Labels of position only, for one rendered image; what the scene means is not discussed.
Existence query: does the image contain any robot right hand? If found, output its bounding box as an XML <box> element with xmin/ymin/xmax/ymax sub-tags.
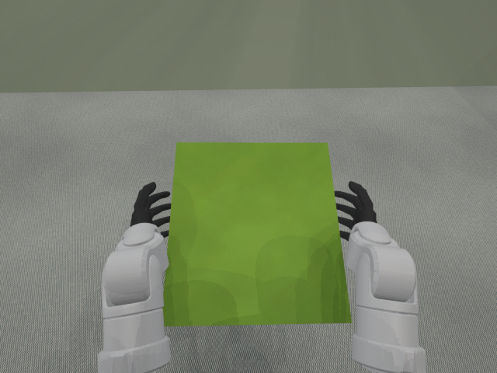
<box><xmin>334</xmin><ymin>181</ymin><xmax>377</xmax><ymax>241</ymax></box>

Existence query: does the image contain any robot left hand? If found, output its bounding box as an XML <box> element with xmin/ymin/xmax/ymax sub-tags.
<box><xmin>130</xmin><ymin>182</ymin><xmax>171</xmax><ymax>238</ymax></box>

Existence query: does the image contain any carton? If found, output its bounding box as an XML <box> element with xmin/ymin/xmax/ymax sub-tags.
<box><xmin>162</xmin><ymin>142</ymin><xmax>352</xmax><ymax>326</ymax></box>

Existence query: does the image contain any left robot forearm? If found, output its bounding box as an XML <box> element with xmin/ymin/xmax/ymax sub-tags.
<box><xmin>98</xmin><ymin>223</ymin><xmax>171</xmax><ymax>373</ymax></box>

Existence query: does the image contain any right robot forearm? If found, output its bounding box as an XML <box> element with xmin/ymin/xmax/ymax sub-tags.
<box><xmin>346</xmin><ymin>221</ymin><xmax>426</xmax><ymax>373</ymax></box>

